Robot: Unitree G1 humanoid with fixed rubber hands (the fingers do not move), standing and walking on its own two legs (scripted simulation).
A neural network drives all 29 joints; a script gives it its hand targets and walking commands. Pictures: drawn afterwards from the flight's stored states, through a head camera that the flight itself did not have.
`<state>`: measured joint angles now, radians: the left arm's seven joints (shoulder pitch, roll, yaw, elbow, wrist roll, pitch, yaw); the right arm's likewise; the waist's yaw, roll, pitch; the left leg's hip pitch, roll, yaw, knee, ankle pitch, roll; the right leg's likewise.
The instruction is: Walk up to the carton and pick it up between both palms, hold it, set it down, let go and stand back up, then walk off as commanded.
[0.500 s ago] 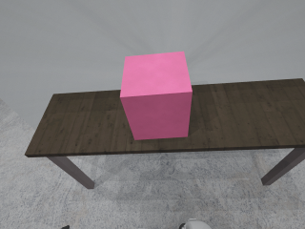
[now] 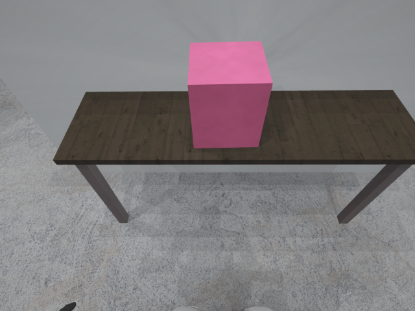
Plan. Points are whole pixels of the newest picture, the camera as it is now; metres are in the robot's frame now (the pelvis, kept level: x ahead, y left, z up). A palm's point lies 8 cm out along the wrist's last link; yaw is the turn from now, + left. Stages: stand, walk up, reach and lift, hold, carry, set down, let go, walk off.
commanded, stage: walk off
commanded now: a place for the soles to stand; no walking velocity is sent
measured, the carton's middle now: (225, 97) +0.71 -0.01 -0.04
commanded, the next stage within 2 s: stand in 0.34 s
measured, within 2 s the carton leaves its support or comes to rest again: neither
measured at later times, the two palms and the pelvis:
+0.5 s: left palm out of the picture +0.00 +0.29 -0.10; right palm out of the picture -0.01 -0.28 -0.12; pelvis -0.08 +0.00 +0.00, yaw +0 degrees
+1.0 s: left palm out of the picture -0.01 +0.30 -0.09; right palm out of the picture +0.00 -0.28 -0.10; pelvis -0.09 +0.00 +0.01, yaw +0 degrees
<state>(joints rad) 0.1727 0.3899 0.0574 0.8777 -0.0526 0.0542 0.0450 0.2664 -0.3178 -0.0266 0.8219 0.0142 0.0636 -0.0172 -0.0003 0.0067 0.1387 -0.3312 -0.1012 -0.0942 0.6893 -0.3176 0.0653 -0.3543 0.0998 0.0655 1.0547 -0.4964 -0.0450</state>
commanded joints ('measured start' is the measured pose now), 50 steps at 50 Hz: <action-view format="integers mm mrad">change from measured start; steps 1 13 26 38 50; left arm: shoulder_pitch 53 23 37 -25 -64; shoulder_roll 150 176 137 153 166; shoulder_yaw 47 69 45 22 26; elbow -48 -82 -52 -18 -23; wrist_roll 53 77 67 64 71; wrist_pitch -57 -98 -82 -99 -104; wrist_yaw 15 12 -11 -28 -29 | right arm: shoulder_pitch -37 -5 -76 -124 -132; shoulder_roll -233 -238 -266 -231 -208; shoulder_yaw -96 -91 -83 -57 -61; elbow -119 -44 -31 -4 20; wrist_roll -68 -31 -46 -43 -29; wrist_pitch -29 -28 -107 -102 -93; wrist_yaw -8 -13 -4 -7 2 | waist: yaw -18 15 24 14 -3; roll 166 -71 35 -13 -14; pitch -140 -76 -113 -139 -124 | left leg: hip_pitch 241 -113 141 111 172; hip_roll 297 0 372 223 144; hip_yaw -340 -145 -489 -255 -142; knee -256 353 -360 -314 -273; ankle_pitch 405 -143 224 256 177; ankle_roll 156 -89 138 38 1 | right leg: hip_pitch -17 220 60 224 173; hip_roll -74 -298 -40 -139 -197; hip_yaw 53 340 53 111 182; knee -386 -653 -374 -554 -695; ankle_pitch -80 592 -22 409 359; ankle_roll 8 -90 25 -18 -49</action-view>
